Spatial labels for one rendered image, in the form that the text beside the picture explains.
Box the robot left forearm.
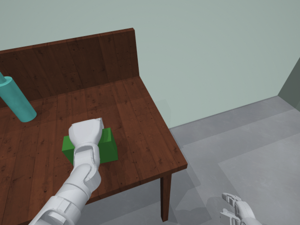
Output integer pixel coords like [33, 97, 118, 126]
[28, 142, 101, 225]

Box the robot left hand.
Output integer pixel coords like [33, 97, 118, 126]
[68, 118, 104, 147]

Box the table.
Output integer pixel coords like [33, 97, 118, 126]
[0, 28, 188, 225]

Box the robot right hand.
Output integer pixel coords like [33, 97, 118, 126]
[220, 193, 256, 225]

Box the sponge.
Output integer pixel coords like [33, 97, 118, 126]
[62, 127, 118, 165]

